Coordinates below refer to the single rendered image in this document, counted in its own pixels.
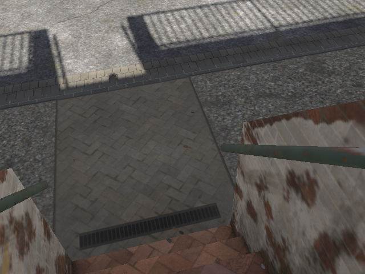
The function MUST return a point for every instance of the stairs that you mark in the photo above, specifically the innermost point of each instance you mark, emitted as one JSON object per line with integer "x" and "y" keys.
{"x": 211, "y": 251}

